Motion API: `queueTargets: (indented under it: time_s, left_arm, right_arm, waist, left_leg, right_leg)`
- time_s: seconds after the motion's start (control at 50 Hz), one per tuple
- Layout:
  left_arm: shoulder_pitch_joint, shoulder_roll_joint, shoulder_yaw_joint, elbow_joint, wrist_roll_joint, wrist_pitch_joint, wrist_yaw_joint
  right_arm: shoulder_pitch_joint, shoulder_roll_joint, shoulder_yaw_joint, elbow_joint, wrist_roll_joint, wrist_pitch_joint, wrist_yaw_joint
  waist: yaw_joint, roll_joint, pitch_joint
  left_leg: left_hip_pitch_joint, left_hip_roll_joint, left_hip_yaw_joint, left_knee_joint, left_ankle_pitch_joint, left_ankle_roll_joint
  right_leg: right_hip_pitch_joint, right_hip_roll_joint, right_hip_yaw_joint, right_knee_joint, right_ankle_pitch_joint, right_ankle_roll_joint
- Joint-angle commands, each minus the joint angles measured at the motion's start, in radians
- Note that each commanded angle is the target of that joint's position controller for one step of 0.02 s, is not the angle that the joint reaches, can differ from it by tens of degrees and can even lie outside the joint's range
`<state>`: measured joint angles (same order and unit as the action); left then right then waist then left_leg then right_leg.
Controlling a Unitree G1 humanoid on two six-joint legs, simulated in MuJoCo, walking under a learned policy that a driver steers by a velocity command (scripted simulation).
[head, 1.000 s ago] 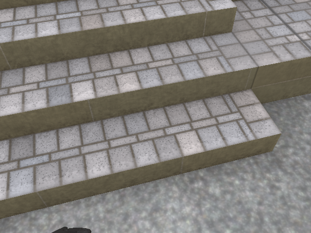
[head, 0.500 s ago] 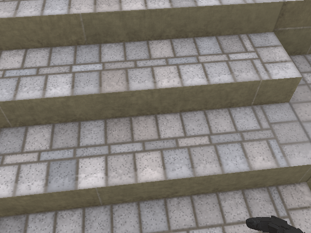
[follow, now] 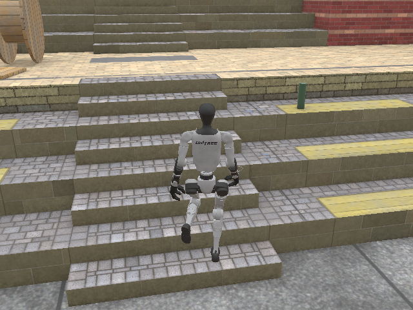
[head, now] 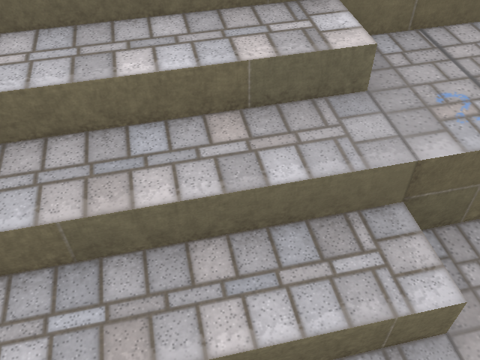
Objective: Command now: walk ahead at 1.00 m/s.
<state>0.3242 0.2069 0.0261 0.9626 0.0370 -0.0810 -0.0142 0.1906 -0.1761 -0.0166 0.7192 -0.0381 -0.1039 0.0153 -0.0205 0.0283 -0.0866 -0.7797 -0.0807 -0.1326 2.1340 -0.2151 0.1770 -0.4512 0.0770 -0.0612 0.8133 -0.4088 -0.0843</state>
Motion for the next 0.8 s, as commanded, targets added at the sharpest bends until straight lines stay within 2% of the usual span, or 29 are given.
queueTargets:
  time_s: [0.02, 0.06, 0.1, 0.12, 0.16, 0.18, 0.2, 0.22, 0.24, 0.26, 0.28, 0.3, 0.34, 0.38, 0.4, 0.46, 0.48, 0.5, 0.52, 0.54, 0.56, 0.58, 0.6, 0.62, 0.64, 0.66, 0.7, 0.76, 0.8]
  left_arm:
    - [0.101, -0.049, -0.018, 0.072, 0.013, -0.042, -0.023]
    - [0.103, -0.004, -0.024, 0.085, -0.011, -0.053, -0.026]
    - [0.079, 0.015, -0.034, 0.093, -0.045, -0.052, -0.005]
    - [0.023, 0.027, -0.039, 0.051, -0.072, -0.059, 0.014]
    - [0.027, 0.253, 0.018, -0.016, -0.117, -0.091, 0.038]
    - [-0.003, 0.367, 0.060, -0.049, -0.114, -0.111, 0.044]
    - [-0.050, 0.377, 0.081, -0.084, -0.099, -0.105, 0.043]
    - [-0.072, 0.334, 0.087, -0.128, -0.093, -0.095, 0.025]
    - [-0.136, 0.220, 0.079, -0.173, -0.054, -0.086, 0.014]
    - [-0.146, 0.036, 0.028, -0.262, 0.028, -0.092, -0.003]
    - [0.012, -0.064, -0.011, -0.365, 0.060, -0.089, -0.023]
    - [-0.062, -0.064, -0.022, -0.409, 0.053, -0.088, -0.023]
    - [-0.291, -0.155, -0.083, -0.532, 0.083, -0.071, 0.004]
    - [-0.315, -0.129, -0.096, -0.542, 0.049, -0.039, 0.016]
    - [-0.376, -0.134, -0.100, -0.576, 0.037, -0.027, 0.028]
    - [-0.595, -0.107, -0.122, -0.728, 0.054, -0.024, 0.052]
    - [-0.530, -0.086, -0.128, -0.723, 0.035, -0.018, 0.046]
    - [-0.400, -0.077, -0.109, -0.662, -0.010, -0.026, 0.049]
    - [-0.242, -0.030, -0.076, -0.628, -0.034, -0.019, 0.062]
    - [-0.037, 0.061, -0.023, -0.573, -0.025, 0.002, 0.074]
    - [0.120, 0.134, 0.014, -0.499, -0.010, 0.000, 0.066]
    - [0.214, 0.233, 0.055, -0.409, 0.001, -0.013, 0.056]
    - [0.095, 0.277, 0.078, -0.347, -0.002, -0.007, 0.063]
    - [-0.056, 0.174, 0.065, -0.373, -0.004, -0.014, 0.044]
    - [-0.096, 0.036, 0.033, -0.310, -0.023, -0.025, 0.030]
    - [-0.065, -0.030, 0.017, -0.227, -0.025, -0.036, 0.021]
    - [0.079, -0.086, 0.011, -0.056, 0.006, -0.060, 0.007]
    - [0.052, -0.072, -0.003, 0.010, 0.009, -0.077, -0.003]
    - [0.092, -0.008, -0.003, 0.065, -0.030, -0.078, 0.000]
  right_arm:
    - [-0.142, 0.139, 0.069, -0.180, 0.025, 0.036, -0.023]
    - [-0.274, 0.142, 0.086, -0.248, 0.045, 0.050, -0.042]
    - [-0.308, 0.077, 0.101, -0.295, 0.067, 0.060, -0.048]
    - [-0.201, 0.028, 0.082, -0.248, 0.069, 0.062, -0.038]
    - [-0.006, -0.040, 0.045, -0.138, 0.038, 0.074, -0.037]
    - [0.115, -0.062, 0.033, -0.118, 0.047, 0.080, -0.040]
    - [0.193, -0.105, 0.017, -0.098, 0.040, 0.075, -0.033]
    - [0.244, -0.157, -0.002, -0.073, 0.045, 0.056, -0.024]
    - [0.245, -0.190, -0.035, -0.010, 0.061, 0.041, -0.008]
    - [0.179, -0.230, -0.071, 0.048, 0.056, 0.050, -0.012]
    - [-0.015, -0.180, -0.054, -0.016, 0.048, 0.068, -0.021]
    - [-0.002, -0.126, -0.044, -0.014, 0.032, 0.066, -0.019]
    - [0.208, -0.104, -0.039, 0.141, 0.008, 0.035, -0.009]
    - [0.182, -0.065, -0.020, 0.154, 0.005, 0.009, -0.010]
    - [0.190, -0.076, -0.019, 0.162, 0.001, -0.004, -0.004]
    - [0.265, -0.138, -0.032, 0.198, 0.027, -0.016, -0.021]
    - [0.198, -0.160, -0.044, 0.156, 0.053, 0.004, -0.043]
    - [0.205, -0.164, -0.048, 0.122, 0.095, -0.007, -0.058]
    - [0.229, -0.261, -0.079, 0.110, 0.097, -0.032, -0.057]
    - [0.134, -0.395, -0.129, 0.069, 0.081, -0.056, -0.041]
    - [0.035, -0.415, -0.157, 0.032, 0.071, -0.078, -0.018]
    - [-0.054, -0.278, -0.136, 0.001, 0.051, -0.105, 0.014]
    - [0.083, -0.081, -0.094, -0.052, 0.043, -0.107, 0.030]
    - [0.134, -0.045, -0.074, -0.081, 0.003, -0.081, 0.019]
    - [0.031, 0.013, -0.051, -0.130, -0.028, -0.055, 0.016]
    - [-0.032, 0.082, -0.014, -0.175, -0.045, -0.031, 0.009]
    - [-0.138, 0.162, 0.036, -0.220, -0.026, 0.016, -0.007]
    - [-0.302, 0.127, 0.052, -0.305, 0.024, 0.038, -0.036]
    - [-0.337, 0.101, 0.070, -0.363, 0.029, 0.024, -0.053]
  waist:
    - [-0.025, -0.080, 0.187]
    - [-0.044, -0.075, 0.222]
    - [-0.084, -0.044, 0.241]
    - [-0.125, -0.033, 0.151]
    - [-0.190, -0.073, -0.179]
    - [-0.247, -0.157, -0.244]
    - [-0.278, -0.187, -0.309]
    - [-0.276, -0.149, -0.316]
    - [-0.247, -0.028, -0.224]
    - [-0.109, 0.271, -0.070]
    - [0.072, 0.193, -0.169]
    - [0.039, 0.056, -0.086]
    - [0.031, -0.084, 0.193]
    - [0.082, -0.141, 0.276]
    - [0.074, -0.095, 0.268]
    - [0.036, -0.058, 0.268]
    - [0.065, -0.118, 0.157]
    - [0.096, -0.108, -0.010]
    - [0.173, -0.050, -0.176]
    - [0.312, 0.057, -0.349]
    - [0.401, 0.023, -0.441]
    - [0.405, -0.245, -0.410]
    - [0.201, -0.527, -0.393]
    - [0.085, -0.252, -0.312]
    - [0.051, -0.071, -0.166]
    - [0.023, 0.020, 0.008]
    - [0.024, 0.000, 0.152]
    - [-0.034, -0.034, 0.317]
    - [-0.081, -0.055, 0.310]
  left_leg:
    - [-0.462, -0.009, 0.046, 0.214, -0.241, 0.019]
    - [-0.503, -0.001, 0.095, 0.101, -0.276, 0.007]
    - [-0.134, 0.028, 0.241, -0.441, -0.152, -0.028]
    - [0.184, 0.022, 0.336, -0.581, -0.058, -0.053]
    - [0.468, -0.060, 0.390, -0.654, -0.040, -0.051]
    - [0.430, -0.023, 0.355, -0.800, -0.119, -0.035]
    - [0.421, -0.045, 0.358, -0.900, -0.202, -0.024]
    - [0.521, -0.078, 0.281, -1.177, -0.176, -0.012]
    - [0.568, -0.071, 0.079, -1.513, -0.113, 0.045]
    - [0.673, 0.050, -0.279, -1.533, 0.352, 0.151]
    - [0.703, 0.156, -0.639, -1.718, 0.068, 0.236]
    - [0.624, 0.205, -0.757, -1.839, -0.243, 0.266]
    - [0.548, 0.158, -0.542, -1.822, -0.142, 0.166]
    - [0.332, 0.090, -0.318, -1.838, -0.083, 0.067]
    - [0.285, 0.091, -0.309, -1.865, -0.057, 0.067]
    - [0.184, 0.070, -0.250, -2.061, 0.183, 0.070]
    - [0.010, 0.054, -0.186, -2.182, 0.406, 0.090]
    - [-0.045, 0.061, -0.163, -2.080, 0.996, 0.098]
    - [0.117, 0.092, -0.162, -1.878, 1.383, 0.089]
    - [0.376, 0.176, -0.205, -1.605, 1.685, 0.064]
    - [0.493, 0.169, -0.181, -1.299, 1.781, 0.021]
    - [0.378, -0.017, -0.111, -0.803, 0.930, -0.049]
    - [0.057, -0.174, -0.097, -0.364, 0.107, -0.109]
    - [-0.099, -0.091, -0.081, -0.090, 0.077, -0.078]
    - [-0.212, -0.032, -0.037, -0.022, 0.073, -0.049]
    - [-0.351, -0.010, -0.052, 0.089, 0.019, -0.021]
    - [-0.558, 0.000, -0.051, 0.240, -0.173, 0.032]
    - [-0.504, -0.015, 0.047, -0.033, -0.319, -0.022]
    - [-0.413, 0.049, 0.134, -0.343, -0.383, -0.028]
  right_leg:
    - [0.065, -0.240, 0.253, -0.533, 0.217, -0.072]
    - [-0.008, -0.234, 0.148, -0.668, 0.113, -0.044]
    - [-0.259, -0.192, -0.019, -0.900, 0.371, -0.047]
    - [-0.321, -0.164, -0.089, -0.909, 0.754, -0.059]
    - [0.006, -0.227, -0.132, -0.695, 1.794, -0.098]
    - [0.252, -0.295, -0.113, -0.492, 2.038, -0.078]
    - [0.419, -0.343, -0.092, -0.265, 2.207, -0.071]
    - [0.423, -0.327, -0.073, 0.023, 2.104, -0.077]
    - [0.295, -0.195, -0.050, 0.433, 1.339, -0.059]
    - [-0.218, 0.022, 0.032, 0.936, 0.302, 0.013]
    - [-0.423, 0.003, 0.181, 1.212, 0.283, 0.019]
    - [-0.535, -0.001, 0.165, 1.418, 0.242, 0.031]
    - [-0.889, -0.044, 0.138, 1.596, 0.072, -0.018]
    - [-0.833, -0.094, 0.090, 1.354, 0.044, -0.010]
    - [-0.840, -0.087, 0.060, 1.403, -0.056, -0.004]
    - [-0.673, -0.134, -0.010, 0.988, -0.208, 0.003]
    - [-0.185, -0.119, -0.079, 0.629, -0.050, 0.021]
    - [0.262, -0.031, -0.136, 0.537, 0.030, 0.025]
    - [0.425, -0.013, -0.080, 0.465, 0.049, 0.026]
    - [0.423, -0.036, 0.003, 0.350, -0.024, -0.006]
    - [0.471, -0.021, 0.012, 0.162, -0.077, -0.028]
    - [0.579, -0.154, 0.251, -0.066, 0.080, -0.109]
    - [0.613, -0.408, 0.913, -0.426, 0.458, -0.225]
    - [0.517, -0.448, 0.969, -0.401, 0.128, -0.284]
    - [0.416, -0.396, 0.878, -0.419, -0.197, -0.246]
    - [0.310, -0.380, 0.729, -0.443, -0.181, -0.192]
    - [0.252, -0.310, 0.398, -0.460, -0.057, -0.091]
    - [-0.009, -0.274, 0.121, -0.666, 0.422, -0.047]
    - [-0.014, -0.236, -0.026, -0.751, 0.721, -0.019]
